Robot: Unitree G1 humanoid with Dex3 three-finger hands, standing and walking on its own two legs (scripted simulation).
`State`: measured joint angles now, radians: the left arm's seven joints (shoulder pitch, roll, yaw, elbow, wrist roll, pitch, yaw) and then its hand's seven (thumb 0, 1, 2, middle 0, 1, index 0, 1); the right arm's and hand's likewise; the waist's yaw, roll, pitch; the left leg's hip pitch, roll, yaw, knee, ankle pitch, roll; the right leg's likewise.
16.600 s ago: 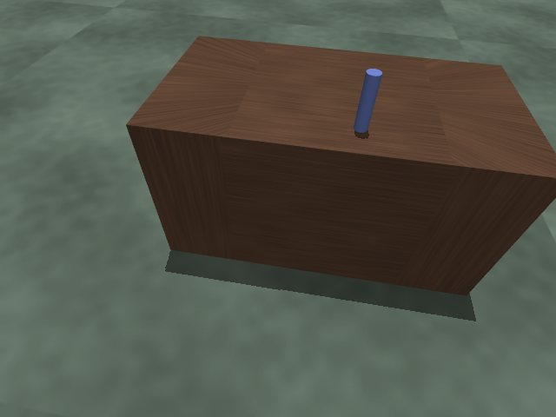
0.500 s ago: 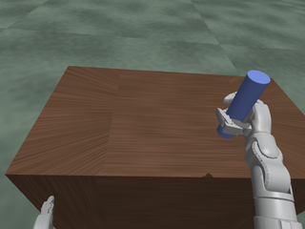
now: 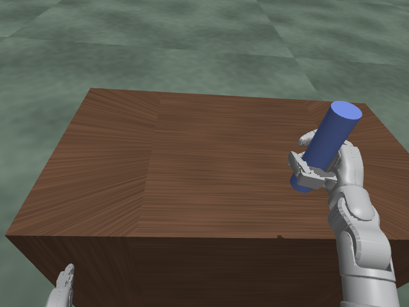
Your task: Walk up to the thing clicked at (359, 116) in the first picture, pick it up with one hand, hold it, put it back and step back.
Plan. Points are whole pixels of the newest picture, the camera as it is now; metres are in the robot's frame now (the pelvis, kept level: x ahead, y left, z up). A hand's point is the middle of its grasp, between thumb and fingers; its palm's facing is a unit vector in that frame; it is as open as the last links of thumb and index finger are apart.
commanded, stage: hold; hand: right
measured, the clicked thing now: (320, 152) +0.33 -0.18 +0.19
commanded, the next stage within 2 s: crouch in 1.86 s
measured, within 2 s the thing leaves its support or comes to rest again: neither
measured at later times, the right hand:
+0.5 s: hand (306, 158) +0.33 -0.17 +0.18, palm faces +0.16 +0.99 -0.01, open 6.0 cm
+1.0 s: hand (306, 162) +0.33 -0.17 +0.17, palm faces +0.17 +0.99 -0.01, open 6.0 cm
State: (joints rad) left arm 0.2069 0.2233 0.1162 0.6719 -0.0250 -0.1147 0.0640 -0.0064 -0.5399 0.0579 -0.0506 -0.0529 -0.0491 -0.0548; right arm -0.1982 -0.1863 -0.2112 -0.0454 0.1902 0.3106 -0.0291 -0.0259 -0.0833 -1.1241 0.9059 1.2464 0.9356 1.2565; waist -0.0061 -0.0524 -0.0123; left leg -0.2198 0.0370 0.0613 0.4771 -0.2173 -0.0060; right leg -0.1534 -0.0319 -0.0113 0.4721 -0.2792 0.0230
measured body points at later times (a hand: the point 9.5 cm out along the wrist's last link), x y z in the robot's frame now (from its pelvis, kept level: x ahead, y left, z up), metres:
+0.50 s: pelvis +0.00 +0.00 +0.00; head -0.02 +0.03 +0.45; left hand +0.16 +0.26 -0.09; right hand +0.32 -0.22 +0.18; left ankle +0.03 +0.12 -0.74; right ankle -0.01 -0.13 -0.74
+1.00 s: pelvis +0.00 +0.00 +0.00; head -0.02 +0.03 +0.45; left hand +0.16 +0.26 -0.09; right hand +0.31 -0.22 +0.17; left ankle +0.03 +0.12 -0.74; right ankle -0.01 -0.13 -0.74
